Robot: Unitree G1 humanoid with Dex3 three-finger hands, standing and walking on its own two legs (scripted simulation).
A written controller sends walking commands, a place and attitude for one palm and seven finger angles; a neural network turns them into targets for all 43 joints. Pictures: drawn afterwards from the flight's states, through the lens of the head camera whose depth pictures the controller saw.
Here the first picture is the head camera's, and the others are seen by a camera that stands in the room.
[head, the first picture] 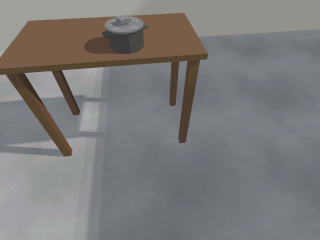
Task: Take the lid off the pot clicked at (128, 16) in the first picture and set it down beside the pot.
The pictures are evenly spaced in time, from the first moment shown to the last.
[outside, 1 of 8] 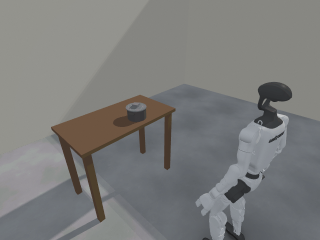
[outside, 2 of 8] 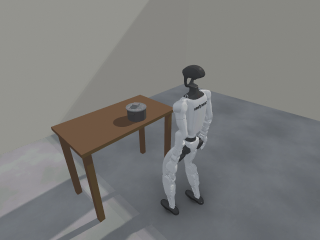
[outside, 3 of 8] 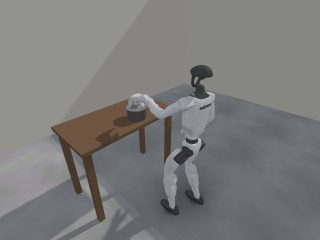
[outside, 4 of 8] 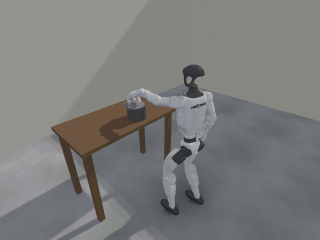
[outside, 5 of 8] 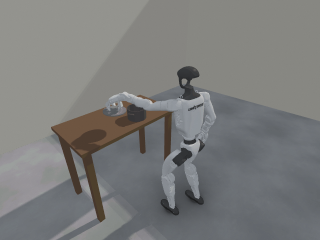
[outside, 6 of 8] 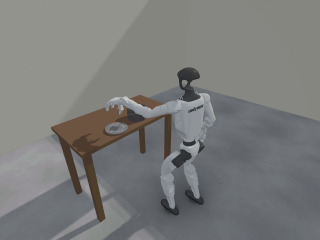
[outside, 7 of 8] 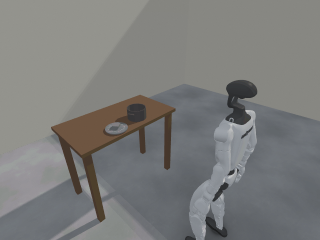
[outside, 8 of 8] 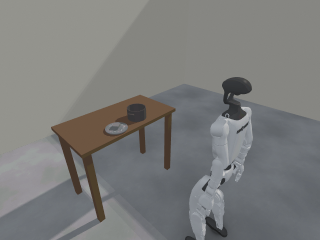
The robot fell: no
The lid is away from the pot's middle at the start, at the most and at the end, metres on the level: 0.00 0.25 0.24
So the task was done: yes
